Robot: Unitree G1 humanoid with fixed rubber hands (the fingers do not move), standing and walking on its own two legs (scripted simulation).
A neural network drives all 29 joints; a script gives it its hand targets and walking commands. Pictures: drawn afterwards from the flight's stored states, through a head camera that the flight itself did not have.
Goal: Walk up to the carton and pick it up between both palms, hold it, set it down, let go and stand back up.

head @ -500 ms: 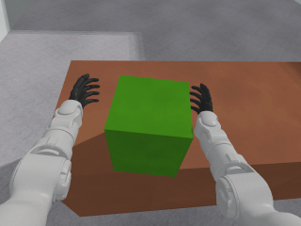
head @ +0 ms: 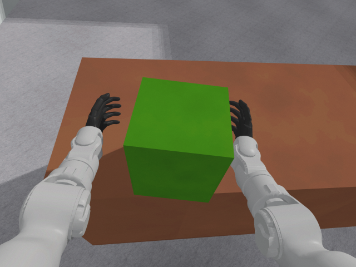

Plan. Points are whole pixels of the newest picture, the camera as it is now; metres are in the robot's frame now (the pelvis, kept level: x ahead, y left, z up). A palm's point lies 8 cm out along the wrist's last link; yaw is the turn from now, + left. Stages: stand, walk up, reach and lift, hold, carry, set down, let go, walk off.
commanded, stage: reach and lift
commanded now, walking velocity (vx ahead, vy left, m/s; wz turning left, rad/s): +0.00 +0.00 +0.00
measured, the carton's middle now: (177, 144) +0.41 -0.03 +0.00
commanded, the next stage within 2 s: none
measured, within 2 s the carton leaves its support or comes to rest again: leaves its support in 1.70 s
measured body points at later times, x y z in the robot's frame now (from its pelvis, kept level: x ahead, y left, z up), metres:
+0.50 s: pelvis +0.00 +0.00 +0.00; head +0.06 +0.03 +0.45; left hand +0.45 +0.13 +0.05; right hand +0.40 -0.17 +0.06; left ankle -0.01 +0.09 -0.73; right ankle +0.02 -0.15 -0.73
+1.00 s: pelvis +0.01 +0.00 +0.00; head +0.07 +0.03 +0.45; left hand +0.45 +0.13 +0.05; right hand +0.40 -0.17 +0.05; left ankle -0.01 +0.09 -0.73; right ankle +0.02 -0.15 -0.73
